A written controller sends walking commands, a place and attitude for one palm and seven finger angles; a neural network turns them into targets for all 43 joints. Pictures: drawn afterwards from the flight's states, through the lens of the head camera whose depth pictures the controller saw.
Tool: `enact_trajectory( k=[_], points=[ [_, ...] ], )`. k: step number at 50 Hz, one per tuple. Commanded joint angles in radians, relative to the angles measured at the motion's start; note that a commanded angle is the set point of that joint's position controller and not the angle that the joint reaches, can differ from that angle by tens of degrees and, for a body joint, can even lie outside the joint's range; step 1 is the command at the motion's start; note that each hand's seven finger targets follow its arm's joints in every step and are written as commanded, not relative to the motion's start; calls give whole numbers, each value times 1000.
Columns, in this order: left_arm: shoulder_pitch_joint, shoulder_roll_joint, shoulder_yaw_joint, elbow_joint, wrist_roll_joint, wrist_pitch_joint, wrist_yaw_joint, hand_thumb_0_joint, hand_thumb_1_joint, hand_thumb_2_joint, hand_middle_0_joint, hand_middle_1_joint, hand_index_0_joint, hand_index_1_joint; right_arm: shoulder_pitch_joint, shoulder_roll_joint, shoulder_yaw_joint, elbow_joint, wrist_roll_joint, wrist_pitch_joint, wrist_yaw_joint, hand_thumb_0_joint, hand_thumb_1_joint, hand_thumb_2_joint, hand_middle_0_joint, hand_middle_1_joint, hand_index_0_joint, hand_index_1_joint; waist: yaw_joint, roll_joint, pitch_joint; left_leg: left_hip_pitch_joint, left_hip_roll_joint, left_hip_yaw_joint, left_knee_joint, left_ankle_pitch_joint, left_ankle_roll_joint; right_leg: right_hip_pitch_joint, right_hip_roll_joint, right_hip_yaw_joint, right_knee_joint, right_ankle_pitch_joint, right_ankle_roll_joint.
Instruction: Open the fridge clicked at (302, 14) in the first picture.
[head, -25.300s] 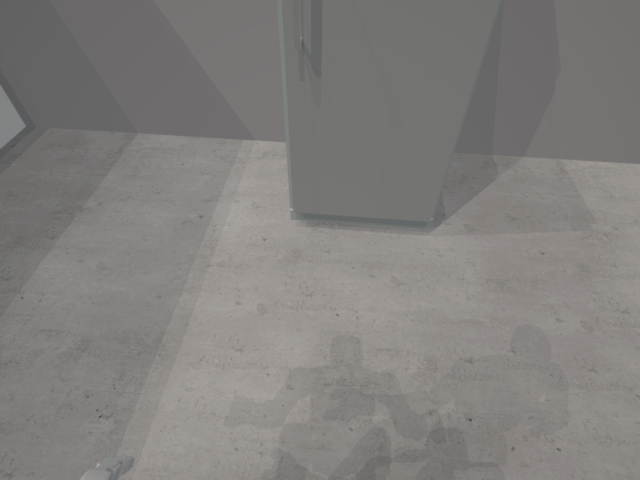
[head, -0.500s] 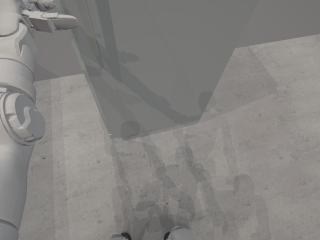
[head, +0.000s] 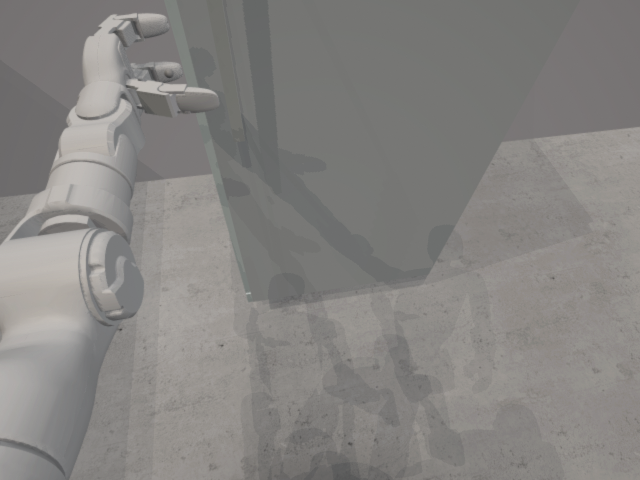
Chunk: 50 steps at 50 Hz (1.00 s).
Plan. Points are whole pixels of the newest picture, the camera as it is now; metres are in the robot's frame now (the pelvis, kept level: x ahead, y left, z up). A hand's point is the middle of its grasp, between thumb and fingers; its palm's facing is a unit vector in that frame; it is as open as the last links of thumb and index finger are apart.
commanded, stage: move the hooked fingers beside the handle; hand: left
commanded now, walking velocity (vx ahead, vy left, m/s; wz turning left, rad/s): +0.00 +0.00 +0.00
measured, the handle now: out of the picture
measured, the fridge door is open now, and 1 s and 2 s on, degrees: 0 0 0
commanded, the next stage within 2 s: feel for the door with the fingertips in 1.46 s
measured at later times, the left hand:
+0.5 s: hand (186, 59) +0.57 +0.09 +0.20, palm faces +0.11 -0.99 -0.02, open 14.0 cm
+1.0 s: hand (165, 73) +0.56 +0.12 +0.19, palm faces +0.07 -1.00 +0.00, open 14.0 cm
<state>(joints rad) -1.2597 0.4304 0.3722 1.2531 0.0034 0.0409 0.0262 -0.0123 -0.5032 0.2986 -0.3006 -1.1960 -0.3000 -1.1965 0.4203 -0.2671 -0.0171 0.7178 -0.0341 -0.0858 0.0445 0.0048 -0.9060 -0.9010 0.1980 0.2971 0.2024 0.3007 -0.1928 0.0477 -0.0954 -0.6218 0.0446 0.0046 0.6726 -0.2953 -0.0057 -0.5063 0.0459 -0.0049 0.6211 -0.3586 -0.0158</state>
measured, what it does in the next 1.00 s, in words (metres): stands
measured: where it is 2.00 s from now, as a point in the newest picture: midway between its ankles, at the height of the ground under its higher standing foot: outside the picture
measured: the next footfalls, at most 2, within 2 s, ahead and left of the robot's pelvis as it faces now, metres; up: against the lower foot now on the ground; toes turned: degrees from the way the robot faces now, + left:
none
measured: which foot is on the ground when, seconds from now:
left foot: down 0.00-1.00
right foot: down 0.00-1.00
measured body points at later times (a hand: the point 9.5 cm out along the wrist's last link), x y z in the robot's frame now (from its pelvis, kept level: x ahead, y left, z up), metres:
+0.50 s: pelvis -0.02 -0.01 -0.01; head +0.09 -0.03 +0.43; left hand +0.56 +0.15 +0.21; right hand -0.12 -0.27 -0.11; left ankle +0.01 +0.12 -0.72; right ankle -0.04 -0.11 -0.72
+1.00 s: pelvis +0.00 +0.01 +0.00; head +0.09 +0.02 +0.43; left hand +0.55 +0.18 +0.19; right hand -0.05 -0.26 -0.11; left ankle +0.01 +0.12 -0.72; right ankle -0.04 -0.11 -0.72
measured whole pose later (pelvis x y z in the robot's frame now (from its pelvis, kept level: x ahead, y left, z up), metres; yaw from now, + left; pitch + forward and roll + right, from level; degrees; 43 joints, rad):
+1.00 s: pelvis +0.00 +0.01 +0.00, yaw +0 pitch +17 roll -2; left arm -1.29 0.46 0.34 1.26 0.01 -0.06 0.03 -0.01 -0.50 0.30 -0.30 -1.20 -0.30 -1.20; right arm 0.47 -0.28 -0.03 0.73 -0.05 -0.11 0.04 0.00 -0.91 -0.90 0.20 0.30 0.20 0.30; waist -0.22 0.04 -0.08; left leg -0.70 0.04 0.00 0.71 -0.30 0.00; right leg -0.58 0.04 -0.01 0.65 -0.36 -0.01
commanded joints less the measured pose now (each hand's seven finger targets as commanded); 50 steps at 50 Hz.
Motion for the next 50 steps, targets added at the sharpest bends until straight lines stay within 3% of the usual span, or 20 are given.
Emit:
enact_trajectory(
  k=[1, 4, 6, 8, 9, 12, 20, 21, 24, 27, 32, 33, 34, 36, 39, 40, 41, 44, 47, 50],
  points=[
    [-584, 243, -2, -272, 14, -138, 28, 0, -500, 300, -300, -1200, -300, -1200, 215, -172, -56, -33, -3, -20, -19, 0, -900, -900, 200, 300, 200, 300, -33, 30, -398, 344, -36, -8, 10, 377, 31, 44, 8, 8, -39, 523, 16],
    [-637, 186, -52, -316, 7, -207, 20, 0, -500, 300, -300, -1200, -300, -1200, 207, -165, -59, -26, -3, -39, -17, 0, -900, -900, 200, 300, 200, 300, -47, 58, -448, 409, -31, -24, 31, 377, 25, 4, 15, 7, -32, 480, 16],
    [-659, 150, -86, -246, -3, -194, 3, 0, -500, 300, -300, -1200, -300, -1200, 207, -170, -60, -6, 4, -37, -21, 0, -900, -900, 200, 300, 200, 300, -74, 31, -409, 389, -26, -30, 20, 322, 26, -23, 13, 6, -46, 439, 20],
    [-655, 127, -91, -151, -11, -152, -8, 0, -500, 300, -300, -1200, -300, -1200, 212, -176, -60, 7, 9, -37, -24, 0, -900, -900, 200, 300, 200, 300, -79, 13, -357, 349, -30, -30, 12, 253, 28, -55, 12, 6, -61, 382, 21],
    [-649, 163, -66, -118, -12, -134, -9, 0, -500, 300, -300, -1200, -300, -1200, 222, -183, -59, 12, 9, -33, -26, 0, -900, -900, 200, 300, 200, 300, -75, -12, -362, 323, -30, -32, 6, 241, 29, -41, 8, 6, -60, 378, 20],
    [-692, 203, -37, -81, -4, -109, 4, 0, -500, 300, -300, -1200, -300, -1200, 234, -186, -52, 14, 4, -28, -29, 0, -900, -900, 200, 300, 200, 300, -79, 24, -353, 274, -36, -25, 3, 213, 32, -39, 0, 14, -64, 368, 22],
    [-667, 426, 81, -109, 68, -216, 47, 0, -500, 300, -300, -1200, -300, -1200, 278, -198, -46, -8, -24, -35, -18, 0, -900, -900, 200, 300, 200, 300, -51, -11, -446, 166, -41, -12, 29, 208, 42, 65, -9, 41, -29, 429, 27],
    [-685, 417, 55, -120, 75, -213, 41, 0, -500, 300, -300, -1200, -300, -1200, 275, -197, -45, -13, -24, -32, -17, 0, -900, -900, 200, 300, 200, 300, -59, 11, -459, 168, -42, -8, 25, 214, 41, 75, -10, 43, -26, 449, 29],
    [-631, 429, 60, -53, 81, -178, 18, 0, -500, 300, -300, -1200, -300, -1200, 291, -206, -50, -17, -16, -21, -21, 0, -900, -900, 200, 300, 200, 300, -59, -24, -427, 144, -38, 3, 18, 182, 41, 76, -7, 42, -42, 424, 31],
    [-630, 455, 82, -85, 61, -164, -11, 0, -500, 300, -300, -1200, -300, -1200, 299, -208, -55, -22, -11, -12, -28, 0, -900, -900, 200, 300, 200, 300, -44, 5, -468, 179, -38, 8, 14, 227, 40, 109, -3, 44, -47, 470, 28],
    [-625, 396, 48, -189, 36, -190, -39, 0, -500, 300, -300, -1200, -300, -1200, 309, -199, -62, -11, -9, -16, -30, 0, -900, -900, 200, 300, 200, 300, -47, 83, -490, 297, -30, -1, 20, 312, 37, 62, 13, 28, -53, 480, 19],
    [-616, 352, 21, -198, 30, -191, -44, 0, -500, 300, -300, -1200, -300, -1200, 306, -194, -63, -8, -8, -19, -29, 0, -900, -900, 200, 300, 200, 300, -51, 90, -476, 317, -27, -5, 19, 322, 34, 38, 18, 20, -54, 467, 18],
    [-596, 354, 32, -193, 24, -190, -44, 0, -500, 300, -300, -1200, -300, -1200, 310, -198, -64, -1, -8, -20, -28, 0, -900, -900, 200, 300, 200, 300, -45, 91, -467, 332, -24, -9, 18, 330, 33, 25, 21, 14, -57, 453, 15],
    [-592, 267, -27, -171, 9, -169, -53, 0, -500, 300, -300, -1200, -300, -1200, 307, -194, -66, 12, -5, -20, -26, 0, -900, -900, 200, 300, 200, 300, -65, 79, -416, 351, -20, -17, 11, 340, 31, -16, 25, 3, -68, 435, 16],
    [-574, 251, -22, -146, -6, -132, -55, 0, -500, 300, -300, -1200, -300, -1200, 305, -200, -68, 20, -2, -20, -26, 0, -900, -900, 200, 300, 200, 300, -65, 66, -377, 343, -17, -22, 5, 330, 30, -38, 25, -6, -71, 407, 14],
    [-579, 264, -7, -160, -5, -131, -49, 0, -500, 300, -300, -1200, -300, -1200, 306, -200, -68, 20, -3, -22, -25, 0, -900, -900, 200, 300, 200, 300, -51, 102, -384, 365, -19, -21, 8, 355, 29, -46, 25, -5, -67, 414, 10],
    [-602, 242, -27, -175, -4, -132, -43, 0, -500, 300, -300, -1200, -300, -1200, 299, -194, -66, 18, -4, -23, -23, 0, -900, -900, 200, 300, 200, 300, -58, 122, -395, 379, -17, -28, 8, 367, 24, -53, 24, -9, -63, 411, 10],
    [-609, 219, -28, -207, 0, -154, -14, 0, -500, 300, -300, -1200, -300, -1200, 288, -190, -67, 14, -10, -34, -16, 0, -900, -900, 200, 300, 200, 300, -61, 118, -399, 404, -13, -42, 23, 391, 19, -83, 27, -18, -48, 396, 8],
    [-645, 206, -28, -269, -2, -188, 10, 0, -500, 300, -300, -1200, -300, -1200, 275, -187, -67, 8, -16, -44, -13, 0, -900, -900, 200, 300, 200, 300, -59, 126, -458, 455, -10, -55, 38, 451, 15, -92, 30, -22, -30, 414, 8],
    [-658, 173, -50, -226, 8, -182, 23, 0, -500, 300, -300, -1200, -300, -1200, 275, -191, -66, 18, -16, -45, -9, 0, -900, -900, 200, 300, 200, 300, -73, 103, -428, 451, -9, -61, 45, 448, 15, -129, 29, -27, -25, 397, 10]
  ],
)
